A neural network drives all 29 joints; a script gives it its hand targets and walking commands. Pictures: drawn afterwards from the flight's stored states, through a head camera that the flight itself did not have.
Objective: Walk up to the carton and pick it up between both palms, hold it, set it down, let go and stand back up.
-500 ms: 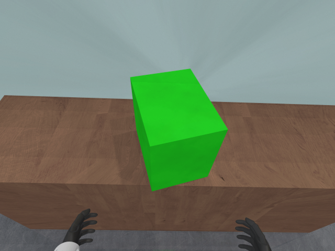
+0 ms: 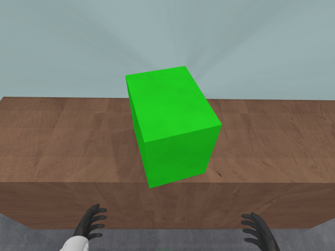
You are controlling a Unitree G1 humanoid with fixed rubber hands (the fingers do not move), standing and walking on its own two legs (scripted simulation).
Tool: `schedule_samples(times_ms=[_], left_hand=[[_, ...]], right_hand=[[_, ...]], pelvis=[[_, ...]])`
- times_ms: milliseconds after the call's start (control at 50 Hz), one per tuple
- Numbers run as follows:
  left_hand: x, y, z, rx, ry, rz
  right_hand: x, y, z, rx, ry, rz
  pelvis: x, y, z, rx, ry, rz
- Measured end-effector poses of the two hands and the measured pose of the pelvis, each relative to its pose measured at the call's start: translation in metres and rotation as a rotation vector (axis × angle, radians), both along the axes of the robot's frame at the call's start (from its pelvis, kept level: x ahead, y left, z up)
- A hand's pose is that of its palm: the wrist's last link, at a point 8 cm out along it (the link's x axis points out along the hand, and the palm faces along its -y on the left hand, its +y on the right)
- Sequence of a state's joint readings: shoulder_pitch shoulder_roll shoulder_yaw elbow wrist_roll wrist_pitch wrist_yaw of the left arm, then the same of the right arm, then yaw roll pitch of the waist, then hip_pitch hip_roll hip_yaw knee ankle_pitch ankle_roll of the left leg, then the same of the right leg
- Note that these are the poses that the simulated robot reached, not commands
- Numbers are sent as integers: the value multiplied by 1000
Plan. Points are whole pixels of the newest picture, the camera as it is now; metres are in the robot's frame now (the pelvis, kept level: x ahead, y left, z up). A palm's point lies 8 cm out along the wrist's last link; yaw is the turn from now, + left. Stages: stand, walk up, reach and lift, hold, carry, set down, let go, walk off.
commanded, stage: stand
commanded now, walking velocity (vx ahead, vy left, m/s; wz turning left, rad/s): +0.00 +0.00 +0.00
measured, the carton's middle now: (167, 127) +0.47 +0.01 -0.03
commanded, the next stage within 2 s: none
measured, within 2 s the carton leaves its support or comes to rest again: neither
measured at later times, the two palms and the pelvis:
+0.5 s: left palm out of the picture +0.01 +0.25 -0.14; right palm out of the picture -0.01 -0.25 -0.11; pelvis -0.02 +0.01 +0.00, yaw +0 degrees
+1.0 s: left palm out of the picture -0.06 +0.26 -0.15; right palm out of the picture -0.05 -0.22 -0.13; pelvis -0.04 +0.03 +0.00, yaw -1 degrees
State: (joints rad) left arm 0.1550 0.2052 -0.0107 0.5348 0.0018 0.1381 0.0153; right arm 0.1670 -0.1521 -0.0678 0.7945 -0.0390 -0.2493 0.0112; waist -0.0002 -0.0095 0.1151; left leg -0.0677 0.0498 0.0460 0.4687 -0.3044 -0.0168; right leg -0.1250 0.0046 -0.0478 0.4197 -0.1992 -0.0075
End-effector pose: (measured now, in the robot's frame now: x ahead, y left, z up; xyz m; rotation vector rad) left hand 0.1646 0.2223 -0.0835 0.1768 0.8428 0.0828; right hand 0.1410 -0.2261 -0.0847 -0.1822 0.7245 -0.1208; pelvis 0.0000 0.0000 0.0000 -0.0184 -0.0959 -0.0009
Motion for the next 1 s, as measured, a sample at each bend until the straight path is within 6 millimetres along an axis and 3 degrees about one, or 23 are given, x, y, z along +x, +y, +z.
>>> schedule_samples(times_ms=[100, 260, 400, 520, 800, 1000], left_hand=[[-16, 5, -4, 21, -25, 14], [-76, 17, -29, 25, 121, 55], [-130, 23, -46, 23, 282, 65], [-160, 28, -54, 21, 356, 77], [-200, 37, -62, 16, 438, 91], [-228, 39, -64, 20, 526, 109]], right_hand=[[-15, -12, -10, -4, 117, -28], [-67, -27, -21, -36, 259, -58], [-122, -27, -27, -49, 395, -71], [-153, -22, -30, -51, 457, -86], [-180, -4, -39, -37, 491, -113], [-187, 1, -45, -25, 526, -137]], pelvis=[[3, -2, -2, 0, 47, 10], [2, -2, -2, 3, 40, 17], [-12, 1, -1, 8, 39, 10], [-21, 6, -2, 10, 33, 5], [-37, 21, -4, 18, 28, -3], [-36, 25, -5, 23, 38, -12]])
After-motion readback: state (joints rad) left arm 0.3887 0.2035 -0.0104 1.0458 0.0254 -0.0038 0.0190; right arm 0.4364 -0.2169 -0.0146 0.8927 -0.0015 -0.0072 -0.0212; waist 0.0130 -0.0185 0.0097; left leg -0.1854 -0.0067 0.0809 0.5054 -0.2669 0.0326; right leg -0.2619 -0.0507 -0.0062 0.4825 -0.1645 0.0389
